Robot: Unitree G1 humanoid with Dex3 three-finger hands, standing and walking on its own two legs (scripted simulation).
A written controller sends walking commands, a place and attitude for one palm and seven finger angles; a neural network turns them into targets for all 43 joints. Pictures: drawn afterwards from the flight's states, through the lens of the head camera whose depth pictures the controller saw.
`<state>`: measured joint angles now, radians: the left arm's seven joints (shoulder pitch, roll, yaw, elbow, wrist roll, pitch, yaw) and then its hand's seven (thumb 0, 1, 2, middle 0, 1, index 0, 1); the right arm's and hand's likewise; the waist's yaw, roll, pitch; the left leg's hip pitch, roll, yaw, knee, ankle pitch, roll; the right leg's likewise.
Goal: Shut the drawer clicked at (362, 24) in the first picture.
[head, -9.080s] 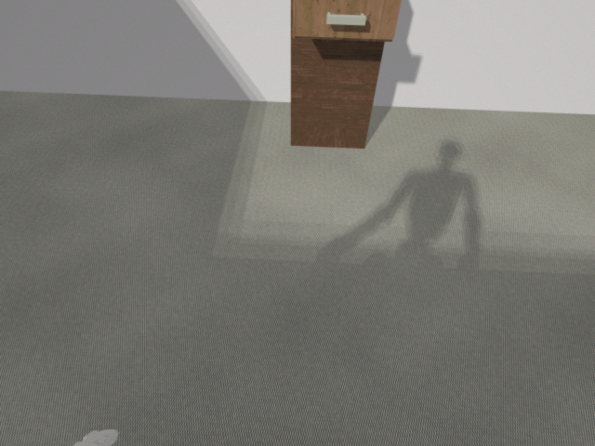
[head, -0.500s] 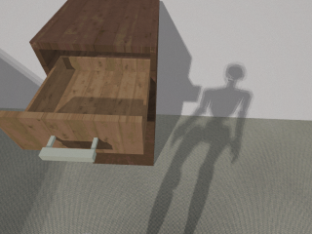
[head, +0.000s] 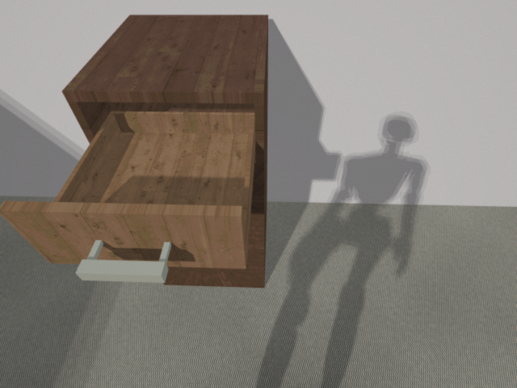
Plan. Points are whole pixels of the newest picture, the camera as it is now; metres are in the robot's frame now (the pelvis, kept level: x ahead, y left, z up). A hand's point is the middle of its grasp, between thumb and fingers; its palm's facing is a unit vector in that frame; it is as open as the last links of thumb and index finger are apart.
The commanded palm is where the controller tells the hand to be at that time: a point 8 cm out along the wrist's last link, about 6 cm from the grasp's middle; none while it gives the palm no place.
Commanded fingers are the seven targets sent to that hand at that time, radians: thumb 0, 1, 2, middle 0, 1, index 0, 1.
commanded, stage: come to a stop and stand still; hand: left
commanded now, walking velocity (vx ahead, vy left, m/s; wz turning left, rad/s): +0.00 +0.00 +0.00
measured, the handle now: (127, 259) +0.30 +0.24 +0.03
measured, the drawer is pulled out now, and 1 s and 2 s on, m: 0.30 0.30 0.29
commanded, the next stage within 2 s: look again from close up in 0.54 s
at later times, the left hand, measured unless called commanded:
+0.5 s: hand out of the picture +0.07 +0.19 -0.16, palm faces -0.02 -0.97 -0.23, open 7.3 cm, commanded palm none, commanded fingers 0.00 0.90 0.90 -0.20 -0.30 -0.20 -0.30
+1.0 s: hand out of the picture +0.00 +0.17 -0.17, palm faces +0.00 -0.98 -0.18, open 7.4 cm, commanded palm none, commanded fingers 0.00 0.90 0.90 -0.20 -0.30 -0.20 -0.30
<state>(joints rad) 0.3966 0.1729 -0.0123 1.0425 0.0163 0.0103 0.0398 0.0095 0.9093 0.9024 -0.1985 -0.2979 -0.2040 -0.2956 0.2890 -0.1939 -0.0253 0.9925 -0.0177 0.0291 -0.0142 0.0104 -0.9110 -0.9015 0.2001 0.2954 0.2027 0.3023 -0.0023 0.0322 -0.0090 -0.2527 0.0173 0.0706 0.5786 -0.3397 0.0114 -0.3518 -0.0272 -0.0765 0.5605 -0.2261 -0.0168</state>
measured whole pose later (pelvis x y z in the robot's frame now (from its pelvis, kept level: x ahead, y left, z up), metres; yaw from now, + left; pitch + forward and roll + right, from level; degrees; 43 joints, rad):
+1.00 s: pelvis +0.01 +0.02 +0.01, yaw -2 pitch -2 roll +0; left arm 0.33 0.10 -0.01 1.12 0.01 -0.01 0.05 0.01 0.91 0.90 -0.20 -0.30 -0.20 -0.30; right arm 0.30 -0.13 0.00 1.16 -0.01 -0.01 -0.03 0.01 -0.91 -0.90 0.20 0.30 0.20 0.30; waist -0.01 0.01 0.05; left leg -0.10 -0.01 0.12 0.42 -0.30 0.04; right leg -0.24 -0.04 -0.02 0.47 -0.19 0.01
